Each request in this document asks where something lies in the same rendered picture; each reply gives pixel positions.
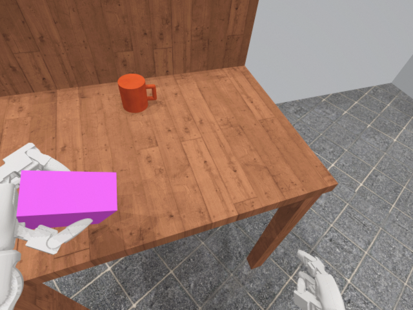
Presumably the left robot hand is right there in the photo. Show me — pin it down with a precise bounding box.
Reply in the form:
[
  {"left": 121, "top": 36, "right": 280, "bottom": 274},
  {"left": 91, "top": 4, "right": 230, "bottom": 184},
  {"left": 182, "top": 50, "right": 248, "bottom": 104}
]
[{"left": 0, "top": 143, "right": 93, "bottom": 255}]

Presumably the right robot hand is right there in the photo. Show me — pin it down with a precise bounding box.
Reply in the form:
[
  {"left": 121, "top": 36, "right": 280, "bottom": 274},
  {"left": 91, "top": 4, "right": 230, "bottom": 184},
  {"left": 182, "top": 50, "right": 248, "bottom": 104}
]
[{"left": 294, "top": 250, "right": 345, "bottom": 310}]

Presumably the robot left forearm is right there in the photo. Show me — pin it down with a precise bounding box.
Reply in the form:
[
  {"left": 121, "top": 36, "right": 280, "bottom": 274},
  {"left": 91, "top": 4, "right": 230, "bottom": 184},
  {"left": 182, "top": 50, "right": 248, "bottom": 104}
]
[{"left": 0, "top": 250, "right": 24, "bottom": 310}]

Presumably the table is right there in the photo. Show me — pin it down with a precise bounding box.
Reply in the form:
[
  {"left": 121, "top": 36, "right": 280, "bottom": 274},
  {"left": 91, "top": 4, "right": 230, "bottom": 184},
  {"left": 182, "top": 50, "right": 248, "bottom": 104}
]
[{"left": 0, "top": 0, "right": 338, "bottom": 310}]

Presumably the sponge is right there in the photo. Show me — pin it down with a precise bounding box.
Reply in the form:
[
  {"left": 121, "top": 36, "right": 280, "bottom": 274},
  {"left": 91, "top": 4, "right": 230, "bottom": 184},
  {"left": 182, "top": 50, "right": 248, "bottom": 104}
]
[{"left": 16, "top": 170, "right": 117, "bottom": 229}]

